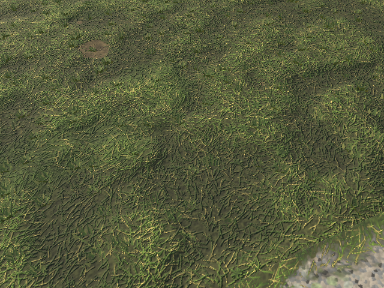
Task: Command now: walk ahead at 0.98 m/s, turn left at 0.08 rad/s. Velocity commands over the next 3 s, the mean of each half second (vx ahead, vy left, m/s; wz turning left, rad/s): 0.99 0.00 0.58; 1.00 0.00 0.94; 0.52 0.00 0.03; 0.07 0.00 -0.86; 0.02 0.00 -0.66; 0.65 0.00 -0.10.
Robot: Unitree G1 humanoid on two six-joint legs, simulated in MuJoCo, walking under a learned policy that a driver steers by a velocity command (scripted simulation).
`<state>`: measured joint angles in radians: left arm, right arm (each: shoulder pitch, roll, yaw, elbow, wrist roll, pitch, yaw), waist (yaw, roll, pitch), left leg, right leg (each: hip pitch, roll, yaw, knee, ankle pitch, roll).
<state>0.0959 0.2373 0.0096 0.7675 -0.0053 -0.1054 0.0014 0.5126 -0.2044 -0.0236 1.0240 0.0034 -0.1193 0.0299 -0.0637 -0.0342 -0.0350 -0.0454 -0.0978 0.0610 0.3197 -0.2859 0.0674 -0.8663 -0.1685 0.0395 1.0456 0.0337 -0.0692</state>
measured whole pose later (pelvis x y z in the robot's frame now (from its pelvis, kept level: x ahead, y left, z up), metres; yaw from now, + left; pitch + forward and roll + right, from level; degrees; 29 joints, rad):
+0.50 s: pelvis +0.44 -0.01 -0.01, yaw +20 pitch -2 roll -5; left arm 0.39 0.30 0.09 0.93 0.00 -0.13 -0.01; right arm 0.17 -0.33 -0.10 0.74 0.03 -0.03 0.03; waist 0.07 0.04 0.02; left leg -0.76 0.16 -0.06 0.99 0.07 0.10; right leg 0.02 0.00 -0.25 0.34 -0.32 0.02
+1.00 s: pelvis +0.82 +0.21 -0.13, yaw +48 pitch +1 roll +0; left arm -0.04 0.22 0.02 0.61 0.00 -0.13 0.00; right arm 0.45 -0.18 -0.06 0.84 0.03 -0.08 -0.02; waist -0.11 -0.03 0.03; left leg -0.14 -0.19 -0.17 0.57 -0.42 0.15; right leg -0.69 -0.08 0.18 0.73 -0.02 0.07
